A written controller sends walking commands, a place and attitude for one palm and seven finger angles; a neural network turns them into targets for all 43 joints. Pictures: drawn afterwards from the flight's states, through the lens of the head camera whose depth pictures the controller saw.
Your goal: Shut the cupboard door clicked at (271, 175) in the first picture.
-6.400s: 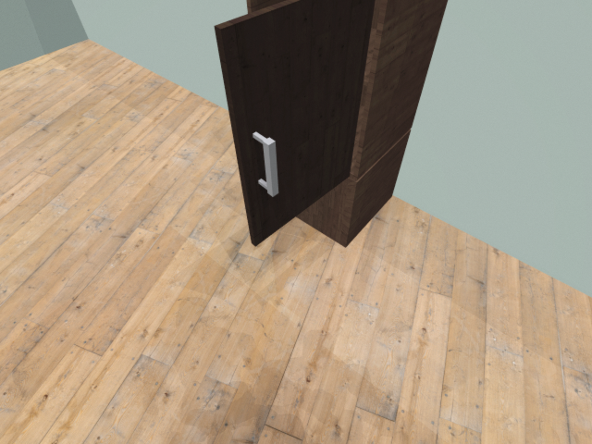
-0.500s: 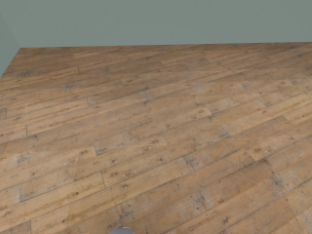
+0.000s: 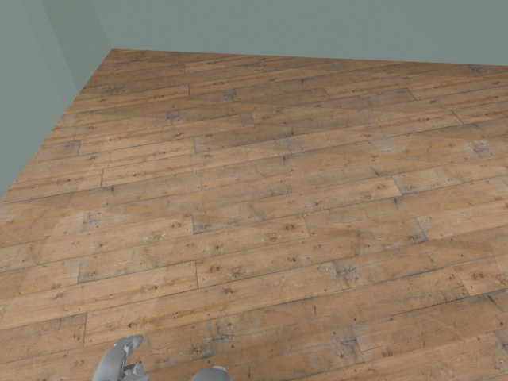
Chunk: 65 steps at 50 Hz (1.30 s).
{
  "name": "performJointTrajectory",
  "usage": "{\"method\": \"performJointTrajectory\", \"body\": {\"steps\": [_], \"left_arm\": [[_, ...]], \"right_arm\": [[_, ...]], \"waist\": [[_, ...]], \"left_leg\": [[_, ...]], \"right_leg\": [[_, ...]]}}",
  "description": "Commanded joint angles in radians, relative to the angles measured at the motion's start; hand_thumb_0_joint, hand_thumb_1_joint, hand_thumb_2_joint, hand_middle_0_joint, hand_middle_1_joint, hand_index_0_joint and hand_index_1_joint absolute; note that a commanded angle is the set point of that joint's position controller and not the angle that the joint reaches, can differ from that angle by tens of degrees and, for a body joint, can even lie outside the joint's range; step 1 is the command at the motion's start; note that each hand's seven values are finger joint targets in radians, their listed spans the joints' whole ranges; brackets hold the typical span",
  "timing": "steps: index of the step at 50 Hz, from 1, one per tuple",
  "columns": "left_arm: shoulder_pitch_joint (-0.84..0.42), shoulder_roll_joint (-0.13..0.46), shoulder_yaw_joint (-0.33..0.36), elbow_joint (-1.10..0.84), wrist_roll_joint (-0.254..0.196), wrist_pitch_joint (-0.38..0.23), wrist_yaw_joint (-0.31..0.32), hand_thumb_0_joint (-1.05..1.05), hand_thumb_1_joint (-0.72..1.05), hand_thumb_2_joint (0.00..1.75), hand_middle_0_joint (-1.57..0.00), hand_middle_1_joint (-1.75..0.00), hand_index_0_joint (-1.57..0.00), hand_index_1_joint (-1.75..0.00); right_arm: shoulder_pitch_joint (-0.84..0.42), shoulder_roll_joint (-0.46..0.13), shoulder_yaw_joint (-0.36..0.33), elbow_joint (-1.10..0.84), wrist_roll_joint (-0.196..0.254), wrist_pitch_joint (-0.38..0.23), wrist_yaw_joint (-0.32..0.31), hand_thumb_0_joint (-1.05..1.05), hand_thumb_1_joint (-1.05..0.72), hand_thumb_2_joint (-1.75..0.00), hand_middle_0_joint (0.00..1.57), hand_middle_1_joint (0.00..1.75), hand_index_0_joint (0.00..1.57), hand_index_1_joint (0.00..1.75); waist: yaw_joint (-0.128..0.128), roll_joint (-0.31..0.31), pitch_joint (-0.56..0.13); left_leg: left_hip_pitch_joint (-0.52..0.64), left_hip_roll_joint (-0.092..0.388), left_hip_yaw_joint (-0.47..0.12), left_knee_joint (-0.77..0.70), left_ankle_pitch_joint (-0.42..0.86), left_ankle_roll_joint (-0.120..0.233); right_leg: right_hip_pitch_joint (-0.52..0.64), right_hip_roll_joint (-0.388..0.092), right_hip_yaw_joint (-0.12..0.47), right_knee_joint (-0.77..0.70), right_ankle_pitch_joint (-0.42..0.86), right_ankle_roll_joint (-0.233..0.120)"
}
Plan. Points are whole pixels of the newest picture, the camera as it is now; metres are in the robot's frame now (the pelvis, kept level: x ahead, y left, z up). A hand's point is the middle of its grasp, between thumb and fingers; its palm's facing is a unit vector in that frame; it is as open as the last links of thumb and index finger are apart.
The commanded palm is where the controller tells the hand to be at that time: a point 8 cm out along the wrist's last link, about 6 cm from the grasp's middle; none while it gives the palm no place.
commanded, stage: walk to a spot facing it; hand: left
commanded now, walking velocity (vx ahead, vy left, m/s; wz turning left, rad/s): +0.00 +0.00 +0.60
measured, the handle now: out of the picture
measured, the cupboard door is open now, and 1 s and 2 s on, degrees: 84 84 84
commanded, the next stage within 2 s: none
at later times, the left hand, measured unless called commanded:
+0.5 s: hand out of the picture -0.06 +0.22 -0.18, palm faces +0.38 -0.89 -0.26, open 7.4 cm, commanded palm none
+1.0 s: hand out of the picture +0.02 +0.18 -0.13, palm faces +0.54 -0.79 -0.29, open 7.3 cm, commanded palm none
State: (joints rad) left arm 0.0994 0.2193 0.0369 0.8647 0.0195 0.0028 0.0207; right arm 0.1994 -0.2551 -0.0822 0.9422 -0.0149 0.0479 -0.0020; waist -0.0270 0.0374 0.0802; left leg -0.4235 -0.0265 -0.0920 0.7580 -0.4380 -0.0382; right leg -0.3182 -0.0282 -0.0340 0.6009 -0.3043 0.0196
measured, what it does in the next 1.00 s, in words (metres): steps on the spot, turning left: left foot, then right foot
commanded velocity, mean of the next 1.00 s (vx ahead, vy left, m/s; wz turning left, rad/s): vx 0.00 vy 0.00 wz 0.60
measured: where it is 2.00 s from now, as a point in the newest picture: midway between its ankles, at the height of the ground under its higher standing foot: outside the picture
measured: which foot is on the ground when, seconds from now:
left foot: up 0.00-0.40, down 0.42-0.90, up 0.92-1.00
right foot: down 0.00-0.42, up 0.44-0.88, down 0.90-1.00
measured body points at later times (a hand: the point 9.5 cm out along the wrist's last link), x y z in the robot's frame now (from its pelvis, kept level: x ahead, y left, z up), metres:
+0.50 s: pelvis +0.00 +0.00 -0.01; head +0.04 +0.05 +0.44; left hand -0.08 +0.26 -0.16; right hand +0.24 -0.18 -0.12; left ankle -0.02 +0.09 -0.73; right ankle +0.00 -0.13 -0.68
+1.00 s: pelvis +0.02 -0.05 +0.01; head +0.08 -0.04 +0.45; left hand -0.01 +0.22 -0.11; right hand +0.21 -0.25 -0.15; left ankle -0.05 +0.06 -0.66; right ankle +0.07 -0.14 -0.73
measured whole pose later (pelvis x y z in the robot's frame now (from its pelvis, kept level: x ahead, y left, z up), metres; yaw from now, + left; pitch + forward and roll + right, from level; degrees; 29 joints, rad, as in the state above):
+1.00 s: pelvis +0.02 -0.05 +0.01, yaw +37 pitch +1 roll +1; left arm 0.12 0.19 0.02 0.85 0.02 0.01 0.03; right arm 0.22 -0.26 -0.09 0.95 -0.02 0.08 0.01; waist -0.05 0.05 0.10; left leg -0.51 -0.05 -0.05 1.04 -0.45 -0.05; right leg -0.24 -0.04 -0.07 0.55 -0.32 -0.02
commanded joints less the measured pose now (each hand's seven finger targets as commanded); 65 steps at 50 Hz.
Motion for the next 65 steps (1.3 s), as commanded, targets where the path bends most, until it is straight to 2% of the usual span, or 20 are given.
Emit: {"method": "performJointTrajectory", "body": {"steps": [1,5,15,19,20,21,22,23,25,29,37,42,43,44,45,46,47,50,56,65], "left_arm": [[0.096,0.184,0.045,-0.040,0.003,-0.021,0.022,0.00,0.90,0.90,-0.20,-0.30,-0.20,-0.30],[0.107,0.143,0.031,-0.047,0.000,-0.023,0.017,0.00,0.90,0.90,-0.20,-0.30,-0.20,-0.30],[0.215,0.196,0.052,-0.007,0.013,-0.018,0.013,0.00,0.90,0.90,-0.20,-0.30,-0.20,-0.30],[0.172,0.218,0.062,-0.010,0.002,-0.015,0.001,0.00,0.90,0.90,-0.20,-0.30,-0.20,-0.30],[0.153,0.192,0.058,-0.025,-0.003,-0.012,-0.004,0.00,0.90,0.90,-0.20,-0.30,-0.20,-0.30],[0.110,0.117,0.037,-0.075,-0.013,-0.007,-0.011,0.00,0.90,0.90,-0.20,-0.30,-0.20,-0.30],[0.052,0.140,0.033,-0.104,-0.003,0.012,-0.001,0.00,0.90,0.90,-0.20,-0.30,-0.20,-0.30],[0.047,0.144,0.037,-0.102,0.000,0.018,0.003,0.00,0.90,0.90,-0.20,-0.30,-0.20,-0.30],[0.051,0.138,0.045,-0.059,0.003,0.024,-0.003,0.00,0.90,0.90,-0.20,-0.30,-0.20,-0.30],[0.116,0.129,0.047,-0.020,0.003,0.036,-0.011,0.00,0.90,0.90,-0.20,-0.30,-0.20,-0.30],[0.003,0.104,0.038,-0.077,-0.003,0.029,-0.007,0.00,0.90,0.90,-0.20,-0.30,-0.20,-0.30],[0.080,0.101,0.040,-0.067,-0.015,0.013,0.000,0.00,0.90,0.90,-0.20,-0.30,-0.20,-0.30],[0.128,0.117,0.045,-0.055,-0.015,0.004,0.004,0.00,0.90,0.90,-0.20,-0.30,-0.20,-0.30],[0.170,0.179,0.058,-0.046,-0.005,-0.008,0.011,0.00,0.90,0.90,-0.20,-0.30,-0.20,-0.30],[0.175,0.269,0.074,-0.052,0.011,-0.014,0.018,0.00,0.90,0.90,-0.20,-0.30,-0.20,-0.30],[0.153,0.250,0.061,-0.054,0.003,-0.010,0.022,0.00,0.90,0.90,-0.20,-0.30,-0.20,-0.30],[0.073,0.186,0.045,-0.067,0.001,-0.013,0.021,0.00,0.90,0.90,-0.20,-0.30,-0.20,-0.30],[0.018,0.133,0.029,-0.081,-0.007,-0.014,0.017,0.00,0.90,0.90,-0.20,-0.30,-0.20,-0.30],[0.164,0.164,0.043,-0.034,-0.001,-0.020,0.017,0.00,0.90,0.90,-0.20,-0.30,-0.20,-0.30],[0.171,0.211,0.065,-0.013,0.011,-0.008,0.005,0.00,0.90,0.90,-0.20,-0.30,-0.20,-0.30]], "right_arm": [[-0.032,-0.087,-0.030,-0.096,0.001,-0.002,0.010,0.00,-0.90,-0.90,0.20,0.30,0.20,0.30],[-0.064,-0.068,-0.016,-0.087,0.003,0.012,0.030,0.00,-0.90,-0.90,0.20,0.30,0.20,0.30],[-0.188,-0.048,0.011,-0.135,0.006,0.003,0.038,0.00,-0.90,-0.90,0.20,0.30,0.20,0.30],[-0.062,-0.093,-0.001,-0.117,0.000,-0.009,0.032,0.00,-0.90,-0.90,0.20,0.30,0.20,0.30],[0.026,-0.164,-0.020,-0.097,-0.005,-0.016,0.029,0.00,-0.90,-0.90,0.20,0.30,0.20,0.30],[0.105,-0.286,-0.051,-0.089,-0.008,-0.025,0.020,0.00,-0.90,-0.90,0.20,0.30,0.20,0.30],[0.139,-0.302,-0.049,-0.066,0.003,-0.017,0.011,0.00,-0.90,-0.90,0.20,0.30,0.20,0.30],[0.092,-0.275,-0.040,-0.076,0.000,-0.019,0.004,0.00,-0.90,-0.90,0.20,0.30,0.20,0.30],[-0.033,-0.212,-0.026,-0.112,-0.003,-0.024,-0.011,0.00,-0.90,-0.90,0.20,0.30,0.20,0.30],[-0.064,-0.187,-0.012,-0.113,0.000,-0.032,-0.009,0.00,-0.90,-0.90,0.20,0.30,0.20,0.30],[0.006,-0.184,-0.028,-0.090,-0.010,-0.028,-0.004,0.00,-0.90,-0.90,0.20,0.30,0.20,0.30],[-0.024,-0.178,-0.040,-0.100,-0.007,-0.019,-0.006,0.00,-0.90,-0.90,0.20,0.30,0.20,0.30],[-0.035,-0.163,-0.039,-0.107,0.001,-0.018,-0.004,0.00,-0.90,-0.90,0.20,0.30,0.20,0.30],[-0.026,-0.112,-0.034,-0.113,0.011,-0.021,0.002,0.00,-0.90,-0.90,0.20,0.30,0.20,0.30],[-0.024,-0.056,-0.027,-0.136,0.014,-0.023,0.005,0.00,-0.90,-0.90,0.20,0.30,0.20,0.30],[-0.038,-0.114,-0.035,-0.129,0.001,-0.015,0.007,0.00,-0.90,-0.90,0.20,0.30,0.20,0.30],[-0.006,-0.103,-0.036,-0.105,-0.004,-0.004,0.014,0.00,-0.90,-0.90,0.20,0.30,0.20,0.30],[0.012,-0.084,-0.030,-0.064,-0.001,0.016,0.027,0.00,-0.90,-0.90,0.20,0.30,0.20,0.30],[-0.101,-0.054,-0.011,-0.082,0.001,0.019,0.032,0.00,-0.90,-0.90,0.20,0.30,0.20,0.30],[-0.121,-0.058,0.000,-0.110,0.006,-0.002,0.035,0.00,-0.90,-0.90,0.20,0.30,0.20,0.30]], "waist": [[0.028,-0.263,-0.146],[0.019,-0.258,-0.091],[0.075,-0.259,-0.109],[-0.006,-0.202,-0.166],[-0.055,-0.048,-0.225],[-0.100,0.274,-0.248],[-0.097,0.151,-0.253],[-0.070,0.087,-0.212],[-0.020,0.157,-0.133],[0.030,0.068,-0.102],[-0.002,0.098,-0.109],[0.034,0.148,-0.151],[0.060,0.101,-0.176],[0.079,-0.076,-0.206],[0.089,-0.370,-0.194],[0.077,-0.267,-0.161],[0.023,-0.212,-0.123],[-0.010,-0.252,-0.084],[0.053,-0.210,-0.087],[0.047,-0.237,-0.111]], "left_leg": [[-0.202,0.059,0.039,0.495,-0.093,-0.025],[-0.199,0.069,0.105,0.439,0.038,-0.050],[-0.042,0.053,0.208,0.018,0.002,-0.019],[0.224,0.027,0.230,-0.233,0.188,0.021],[0.425,0.132,0.099,-0.307,0.404,0.067],[0.550,0.441,-0.319,-0.351,0.859,0.236],[0.521,0.503,-0.323,-0.339,0.964,0.317],[0.452,0.457,-0.235,-0.357,0.794,0.305],[0.313,0.335,-0.167,-0.385,0.646,0.234],[0.243,0.250,-0.096,-0.427,0.532,0.183],[0.231,0.235,-0.218,-0.418,0.439,0.206],[0.139,0.196,-0.273,-0.330,0.531,0.180],[0.072,0.163,-0.261,-0.278,0.471,0.146],[-0.078,0.083,-0.181,-0.161,0.260,0.080],[-0.233,-0.068,0.040,0.099,-0.135,-0.010],[-0.190,-0.009,0.022,0.322,-0.189,-0.003],[-0.188,0.019,0.002,0.429,-0.096,-0.008],[-0.188,0.057,0.064,0.499,0.045,-0.042],[-0.167,0.062,0.129,0.274,0.014,-0.056],[0.089,0.040,0.217,-0.107,0.053,-0.010]], "right_leg": [[0.231,-0.375,0.224,-0.226,0.580,-0.161],[0.244,-0.276,0.006,-0.217,0.679,-0.095],[0.313,-0.343,-0.064,-0.140,0.729,-0.130],[0.191,-0.328,-0.153,0.047,0.643,-0.063],[0.022,-0.275,-0.184,0.238,0.424,-0.007],[-0.280,-0.105,-0.169,0.495,-0.330,0.075],[-0.325,-0.100,-0.013,0.589,-0.381,0.060],[-0.321,-0.115,0.017,0.603,-0.324,0.053],[-0.299,-0.107,0.044,0.608,-0.190,0.066],[-0.242,-0.075,0.038,0.567,-0.058,0.077],[-0.167,-0.020,0.033,0.298,-0.104,0.072],[0.081,0.036,0.021,-0.001,-0.041,0.045],[0.210,0.018,0.030,-0.156,0.066,0.041],[0.383,-0.134,0.161,-0.293,0.094,0.007],[0.421,-0.421,0.426,-0.331,0.231,-0.112],[0.256,-0.485,0.390,-0.308,0.334,-0.184],[0.211,-0.394,0.261,-0.294,0.357,-0.176],[0.191,-0.272,0.056,-0.257,0.490,-0.116],[0.320,-0.303,-0.004,-0.222,0.628,-0.129],[0.223,-0.353,-0.080,-0.103,0.531,-0.108]]}}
